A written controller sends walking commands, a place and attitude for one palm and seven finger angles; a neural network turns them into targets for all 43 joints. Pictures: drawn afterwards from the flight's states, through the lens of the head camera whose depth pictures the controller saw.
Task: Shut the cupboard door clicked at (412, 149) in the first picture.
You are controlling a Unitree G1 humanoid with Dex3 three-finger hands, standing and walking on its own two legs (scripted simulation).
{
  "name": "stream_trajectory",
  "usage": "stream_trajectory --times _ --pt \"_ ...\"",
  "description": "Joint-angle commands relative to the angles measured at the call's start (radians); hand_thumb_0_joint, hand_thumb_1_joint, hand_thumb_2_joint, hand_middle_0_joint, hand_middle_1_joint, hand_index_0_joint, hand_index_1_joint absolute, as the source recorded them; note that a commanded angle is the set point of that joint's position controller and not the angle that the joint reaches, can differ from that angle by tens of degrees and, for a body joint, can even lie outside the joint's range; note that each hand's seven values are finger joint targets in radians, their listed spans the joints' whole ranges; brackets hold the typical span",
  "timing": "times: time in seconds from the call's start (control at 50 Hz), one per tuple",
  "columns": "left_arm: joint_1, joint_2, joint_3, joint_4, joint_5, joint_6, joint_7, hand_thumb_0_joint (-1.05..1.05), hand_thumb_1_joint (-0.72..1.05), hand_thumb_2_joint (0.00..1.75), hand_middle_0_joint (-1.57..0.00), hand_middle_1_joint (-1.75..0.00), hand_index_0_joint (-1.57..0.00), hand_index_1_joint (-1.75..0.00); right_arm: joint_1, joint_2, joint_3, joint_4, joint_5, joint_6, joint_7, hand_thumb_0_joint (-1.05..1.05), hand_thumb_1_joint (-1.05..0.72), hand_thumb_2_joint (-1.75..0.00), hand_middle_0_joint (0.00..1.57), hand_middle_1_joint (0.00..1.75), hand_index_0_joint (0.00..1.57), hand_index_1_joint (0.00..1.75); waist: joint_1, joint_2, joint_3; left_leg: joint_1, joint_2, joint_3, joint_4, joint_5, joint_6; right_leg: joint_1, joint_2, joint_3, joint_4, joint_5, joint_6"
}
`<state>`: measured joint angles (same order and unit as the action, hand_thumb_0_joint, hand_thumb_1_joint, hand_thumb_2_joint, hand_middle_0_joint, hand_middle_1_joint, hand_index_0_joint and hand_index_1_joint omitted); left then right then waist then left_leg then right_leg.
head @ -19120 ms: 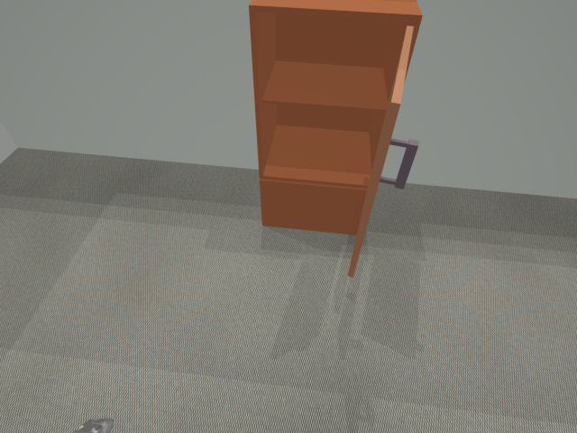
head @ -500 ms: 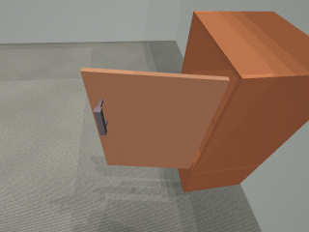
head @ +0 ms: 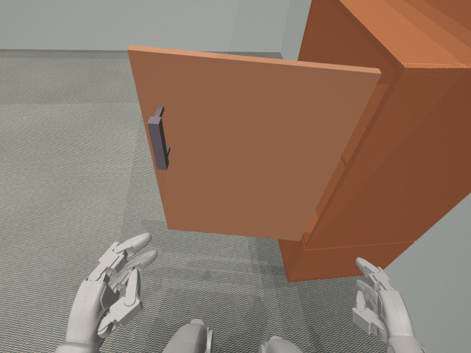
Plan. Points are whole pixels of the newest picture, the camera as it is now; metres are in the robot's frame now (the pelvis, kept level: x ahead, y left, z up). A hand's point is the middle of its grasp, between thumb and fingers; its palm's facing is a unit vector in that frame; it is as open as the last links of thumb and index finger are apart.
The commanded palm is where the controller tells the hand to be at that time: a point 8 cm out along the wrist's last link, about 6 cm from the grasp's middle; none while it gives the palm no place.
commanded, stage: raise the hand and make a fist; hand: left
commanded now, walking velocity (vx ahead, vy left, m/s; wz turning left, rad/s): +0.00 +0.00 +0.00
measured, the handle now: (161, 138) +0.50 +0.19 +0.07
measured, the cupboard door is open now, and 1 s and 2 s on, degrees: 80 80 80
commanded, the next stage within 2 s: bring the fist close to the handle in 1.54 s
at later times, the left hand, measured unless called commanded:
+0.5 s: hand (130, 273) +0.23 +0.18 +0.06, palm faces +0.04 -1.00 -0.04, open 4.0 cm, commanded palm +0.19 +0.22 +0.05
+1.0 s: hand (123, 255) +0.25 +0.19 +0.07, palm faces +0.01 -1.00 -0.02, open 3.1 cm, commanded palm +0.23 +0.24 +0.07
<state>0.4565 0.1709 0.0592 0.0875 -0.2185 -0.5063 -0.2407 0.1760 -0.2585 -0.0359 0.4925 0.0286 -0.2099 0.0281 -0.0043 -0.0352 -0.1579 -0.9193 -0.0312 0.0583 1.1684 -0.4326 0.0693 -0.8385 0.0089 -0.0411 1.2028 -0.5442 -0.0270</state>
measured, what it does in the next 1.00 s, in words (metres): stands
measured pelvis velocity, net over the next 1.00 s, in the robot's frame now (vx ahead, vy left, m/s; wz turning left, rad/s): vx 0.04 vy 0.00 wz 0.00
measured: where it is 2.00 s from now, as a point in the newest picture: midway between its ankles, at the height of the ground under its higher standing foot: outside the picture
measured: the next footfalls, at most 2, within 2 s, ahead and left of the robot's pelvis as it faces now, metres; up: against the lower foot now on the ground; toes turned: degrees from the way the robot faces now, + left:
none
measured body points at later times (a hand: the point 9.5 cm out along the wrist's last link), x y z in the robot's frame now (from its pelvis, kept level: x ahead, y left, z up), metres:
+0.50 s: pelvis +0.03 -0.02 +0.00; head +0.09 -0.01 +0.44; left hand +0.22 +0.23 +0.06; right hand +0.20 -0.25 -0.09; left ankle +0.08 +0.08 -0.64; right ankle +0.03 -0.11 -0.64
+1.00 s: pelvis +0.04 +0.00 +0.01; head +0.09 +0.02 +0.46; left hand +0.24 +0.24 +0.07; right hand +0.23 -0.22 -0.05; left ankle +0.08 +0.08 -0.64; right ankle +0.03 -0.11 -0.64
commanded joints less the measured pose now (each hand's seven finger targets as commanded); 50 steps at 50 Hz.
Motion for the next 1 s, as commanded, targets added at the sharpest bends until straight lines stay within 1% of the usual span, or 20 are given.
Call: stream_trajectory --times 0.0,0.04,0.06,0.1,0.14,0.16,0.2,0.24,0.26,0.28,0.3,0.34,0.38,0.44,0.5,0.54,0.66,0.72,0.88,0.98 --pt "-0.023 0.155 0.091 -0.512 -0.046 -0.048 0.07 0.0 0.9 0.9 -0.55 -0.68 -0.55 -0.68 -0.066 -0.108 -0.035 -0.219 0.005 -0.049 -0.036 0.0 -0.9 -0.9 0.2 0.3 0.2 0.3 0.026 0.161 -0.145 0.116 0.026 -0.173 -0.224 -0.266 -0.047 -0.069 0.017 0.059 -0.208 -0.123 -0.024" --pt "-0.093 0.134 0.026 -0.616 -0.03 -0.106 0.092 0.0 0.9 0.9 -0.58 -0.72 -0.58 -0.72 -0.036 -0.104 -0.023 -0.191 -0.002 -0.069 -0.047 0.0 -0.9 -0.9 0.2 0.3 0.2 0.3 -0.017 0.184 -0.15 0.151 0.039 -0.195 -0.181 -0.213 -0.039 -0.129 0.029 0.046 -0.182 -0.068 -0.025" --pt "-0.154 0.141 0.008 -0.65 -0.03 -0.132 0.088 0.0 0.9 0.9 -0.6 -0.74 -0.6 -0.74 -0.029 -0.108 -0.019 -0.172 -0.007 -0.081 -0.054 0.0 -0.9 -0.9 0.2 0.3 0.2 0.3 -0.044 0.165 -0.155 0.138 0.041 -0.199 -0.146 -0.191 -0.034 -0.151 0.032 0.049 -0.17 -0.055 -0.022" --pt "-0.097 0.119 -0.01 -0.551 -0.03 -0.142 0.054 0.0 0.9 0.9 -0.64 -0.78 -0.64 -0.78 -0.015 -0.11 -0.016 -0.133 -0.006 -0.098 -0.063 0.0 -0.9 -0.9 0.2 0.3 0.2 0.3 -0.058 0.143 -0.125 0.098 0.042 -0.191 -0.094 -0.147 -0.03 -0.173 0.034 0.05 -0.175 -0.053 -0.021" --pt "-0.046 0.134 0.004 -0.462 -0.034 -0.097 0.009 0.0 0.9 0.9 -0.68 -0.82 -0.68 -0.82 -0.013 -0.115 -0.014 -0.122 -0.001 -0.098 -0.07 0.0 -0.9 -0.9 0.2 0.3 0.2 0.3 -0.051 0.122 -0.124 0.052 0.041 -0.178 -0.071 -0.131 -0.029 -0.151 0.033 0.059 -0.192 -0.066 -0.018" --pt "0.01 0.147 0.029 -0.39 -0.036 -0.049 -0.012 0.0 0.9 0.9 -0.69 -0.84 -0.69 -0.84 -0.019 -0.11 -0.015 -0.114 0.007 -0.093 -0.075 0.0 -0.9 -0.9 0.2 0.3 0.2 0.3 -0.031 0.119 -0.119 0.035 0.038 -0.166 -0.066 -0.107 -0.03 -0.123 0.033 0.071 -0.207 -0.063 -0.019" --pt "0.065 0.167 0.075 -0.358 -0.054 0.046 -0.041 0.0 0.9 0.9 -0.73 -0.88 -0.73 -0.88 -0.022 -0.1 -0.017 -0.133 0.019 -0.075 -0.08 0.0 -0.9 -0.9 0.2 0.3 0.2 0.3 0.001 0.068 -0.168 0.025 0.035 -0.144 -0.068 -0.05 -0.03 -0.04 0.022 0.089 -0.242 -0.057 -0.012" --pt "0.091 0.194 0.14 -0.377 -0.078 0.123 -0.043 0.0 0.9 0.9 -0.77 -0.92 -0.77 -0.92 -0.03 -0.087 -0.019 -0.154 0.026 -0.051 -0.086 0.0 -0.9 -0.9 0.2 0.3 0.2 0.3 0.036 0.039 -0.223 0.033 0.029 -0.126 -0.071 0.024 -0.032 0.056 0.012 0.111 -0.261 -0.004 -0.002" --pt "0.117 0.211 0.18 -0.376 -0.085 0.147 -0.033 0.0 0.9 0.9 -0.79 -0.94 -0.79 -0.94 -0.042 -0.077 -0.018 -0.155 0.026 -0.042 -0.089 0.0 -0.9 -0.9 0.2 0.3 0.2 0.3 0.062 0.054 -0.24 0.035 0.028 -0.122 -0.069 0.064 -0.033 0.094 0.011 0.119 -0.254 0.048 0.001" --pt "0.108 0.19 0.178 -0.409 -0.098 0.155 -0.026 0.0 0.9 0.9 -0.81 -0.96 -0.81 -0.96 -0.037 -0.066 -0.014 -0.16 0.023 -0.036 -0.089 0.0 -0.9 -0.9 0.2 0.3 0.2 0.3 0.056 0.048 -0.256 0.048 0.03 -0.123 -0.069 0.1 -0.035 0.12 0.002 0.118 -0.249 0.13 0.013" --pt "0.096 0.202 0.204 -0.425 -0.104 0.148 -0.014 0.0 0.9 0.9 -0.82 -0.98 -0.82 -0.98 -0.034 -0.063 -0.017 -0.155 0.021 -0.032 -0.09 0.0 -0.9 -0.9 0.2 0.3 0.2 0.3 0.058 0.031 -0.269 0.056 0.033 -0.126 -0.07 0.129 -0.038 0.135 0.001 0.113 -0.236 0.195 0.02" --pt "0.09 0.18 0.195 -0.448 -0.11 0.11 0.006 0.0 0.9 0.9 -0.86 -1.02 -0.86 -1.02 -0.026 -0.055 -0.015 -0.144 0.013 -0.033 -0.089 0.0 -0.9 -0.9 0.2 0.3 0.2 0.3 0.052 0.057 -0.257 0.073 0.036 -0.127 -0.075 0.166 -0.043 0.131 0.0 0.095 -0.214 0.282 0.022" --pt "0.099 0.154 0.169 -0.412 -0.107 0.067 0.009 0.0 0.9 0.9 -0.9 -1.06 -0.9 -1.06 -0.02 -0.057 -0.016 -0.13 0.007 -0.035 -0.087 0.0 -0.9 -0.9 0.2 0.3 0.2 0.3 0.036 0.027 -0.225 0.059 0.038 -0.131 -0.065 0.182 -0.044 0.111 -0.001 0.093 -0.198 0.334 0.028" --pt "0.087 0.138 0.127 -0.375 -0.101 0.018 -0.014 0.0 0.9 0.9 -0.95 -1.12 -0.95 -1.12 -0.006 -0.076 -0.02 -0.121 0.007 -0.039 -0.083 0.0 -0.9 -0.9 0.2 0.3 0.2 0.3 0.01 0.033 -0.175 0.056 0.04 -0.132 -0.072 0.143 -0.045 0.045 0.004 0.08 -0.199 0.259 0.02" --pt "0.076 0.158 0.132 -0.36 -0.103 0.008 -0.032 0.0 0.9 0.9 -1.01 -1.18 -1.01 -1.18 -0.001 -0.089 -0.023 -0.128 0.009 -0.037 -0.088 0.0 -0.9 -0.9 0.2 0.3 0.2 0.3 0.008 0.019 -0.186 0.047 0.039 -0.127 -0.071 0.115 -0.041 0.047 -0.001 0.097 -0.218 0.198 0.021" --pt "0.065 0.177 0.153 -0.384 -0.11 0.004 -0.032 0.0 0.9 0.9 -1.04 -1.22 -1.04 -1.22 0.003 -0.093 -0.026 -0.133 0.01 -0.035 -0.092 0.0 -0.9 -0.9 0.2 0.3 0.2 0.3 0.018 0.042 -0.216 0.069 0.038 -0.124 -0.082 0.123 -0.039 0.057 0.002 0.091 -0.217 0.193 0.014" --pt "0.034 0.198 0.162 -0.446 -0.098 0.01 0.012 0.0 0.9 0.9 -1.15 -1.34 -1.15 -1.34 0.01 -0.099 -0.024 -0.14 0.007 -0.017 -0.092 0.0 -0.9 -0.9 0.2 0.3 0.2 0.3 0.022 0.116 -0.232 0.174 0.044 -0.136 -0.14 0.159 -0.04 0.044 0.029 0.026 -0.2 0.207 -0.008" --pt "0.04 0.164 0.132 -0.402 -0.09 0.027 0.022 0.0 0.9 0.9 -1.21 -1.4 -1.21 -1.4 0.01 -0.099 -0.02 -0.148 0.006 -0.003 -0.087 0.0 -0.9 -0.9 0.2 0.3 0.2 0.3 0.009 0.098 -0.19 0.179 0.046 -0.14 -0.165 0.131 -0.042 0.033 0.033 0.009 -0.217 0.186 -0.008" --pt "-0.036 0.183 0.136 -0.374 -0.083 0.057 0.016 0.0 0.9 0.9 -1.3 -1.5 -1.3 -1.5 0.02 -0.11 -0.004 -0.162 0.001 0.015 -0.083 0.0 -0.9 -0.9 0.2 0.3 0.2 0.3 0.001 0.092 -0.178 0.207 0.048 -0.151 -0.195 0.123 -0.045 0.052 0.037 -0.004 -0.237 0.188 -0.013" --pt "-0.093 0.191 0.134 -0.372 -0.082 0.054 0.012 0.0 0.9 0.9 -1.3 -1.5 -1.3 -1.5 0.021 -0.115 0.004 -0.164 0.0 0.015 -0.079 0.0 -0.9 -0.9 0.2 0.3 0.2 0.3 0.0 0.126 -0.177 0.225 0.05 -0.161 -0.214 0.093 -0.049 0.047 0.038 -0.007 -0.244 0.159 -0.016"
